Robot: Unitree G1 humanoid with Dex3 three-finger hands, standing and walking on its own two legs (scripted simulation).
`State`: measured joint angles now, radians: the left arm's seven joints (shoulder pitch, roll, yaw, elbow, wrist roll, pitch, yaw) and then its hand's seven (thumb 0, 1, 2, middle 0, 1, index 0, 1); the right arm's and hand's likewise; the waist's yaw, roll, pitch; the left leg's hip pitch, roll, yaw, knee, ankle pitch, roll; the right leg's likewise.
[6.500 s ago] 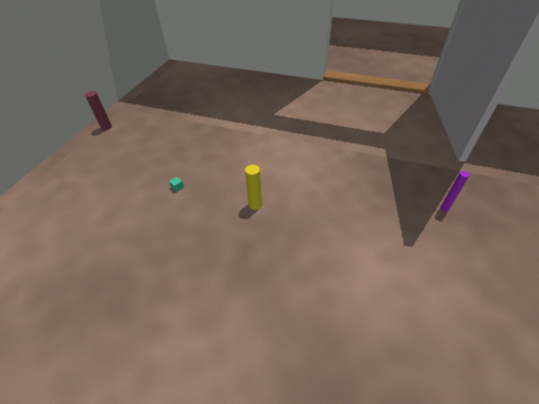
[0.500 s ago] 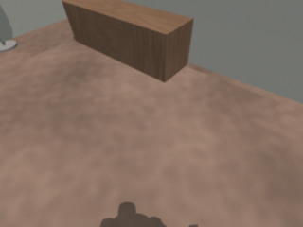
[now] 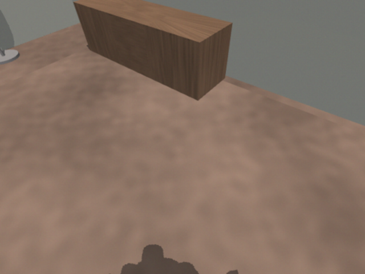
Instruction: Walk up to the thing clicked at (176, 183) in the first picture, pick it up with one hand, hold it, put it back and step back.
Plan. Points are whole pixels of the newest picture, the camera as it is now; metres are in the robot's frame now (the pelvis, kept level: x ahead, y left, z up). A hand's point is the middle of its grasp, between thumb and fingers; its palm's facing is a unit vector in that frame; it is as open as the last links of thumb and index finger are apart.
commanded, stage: stand
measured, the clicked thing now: out of the picture +0.13 -1.41 -0.76
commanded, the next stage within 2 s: walk up in 0.32 s
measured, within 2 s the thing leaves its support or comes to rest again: neither
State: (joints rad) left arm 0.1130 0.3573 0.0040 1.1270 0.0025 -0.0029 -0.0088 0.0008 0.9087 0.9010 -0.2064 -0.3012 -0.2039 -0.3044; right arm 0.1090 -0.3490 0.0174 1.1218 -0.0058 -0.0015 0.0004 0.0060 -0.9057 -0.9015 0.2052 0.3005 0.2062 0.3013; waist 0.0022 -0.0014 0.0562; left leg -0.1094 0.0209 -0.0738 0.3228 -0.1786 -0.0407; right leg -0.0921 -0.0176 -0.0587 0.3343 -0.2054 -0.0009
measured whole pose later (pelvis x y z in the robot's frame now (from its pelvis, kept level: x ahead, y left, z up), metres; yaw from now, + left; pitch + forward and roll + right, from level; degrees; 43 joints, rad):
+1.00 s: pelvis +0.17 +0.06 -0.01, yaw +0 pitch -4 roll +2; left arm 0.27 0.42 0.07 0.95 0.02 0.01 -0.09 0.00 0.91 0.90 -0.20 -0.30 -0.20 -0.30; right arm 0.36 -0.37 -0.07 0.90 -0.02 -0.08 0.04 0.01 -0.90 -0.90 0.21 0.30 0.21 0.30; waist -0.02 -0.05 0.10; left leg 0.00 -0.01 0.12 0.38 -0.32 0.02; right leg -0.47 -0.09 0.04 0.71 -0.17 -0.01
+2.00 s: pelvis +0.61 +0.09 -0.03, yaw -49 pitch -3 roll -3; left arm 0.18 0.38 0.05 0.69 0.01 0.03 -0.02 0.00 0.91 0.90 -0.20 -0.30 -0.20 -0.30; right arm 0.23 -0.36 -0.08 0.75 0.03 0.06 0.02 0.01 -0.91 -0.90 0.20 0.30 0.20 0.30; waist -0.06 0.08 0.23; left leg -0.27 0.04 0.18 1.03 -0.52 -0.03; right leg -0.36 0.07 -0.06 0.65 -0.25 -0.06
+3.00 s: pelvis +0.59 +0.10 -0.04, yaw -98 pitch -2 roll +1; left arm 0.24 0.44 0.07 0.68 0.03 0.10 -0.05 0.00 0.91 0.90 -0.21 -0.30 -0.20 -0.30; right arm 0.33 -0.38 -0.03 0.81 -0.02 -0.05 -0.04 0.01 -0.90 -0.90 0.21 0.30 0.21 0.30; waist -0.04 -0.09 0.11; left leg -0.35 0.08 0.16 0.73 -0.33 0.01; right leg -0.49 0.10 0.12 1.14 -0.46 -0.01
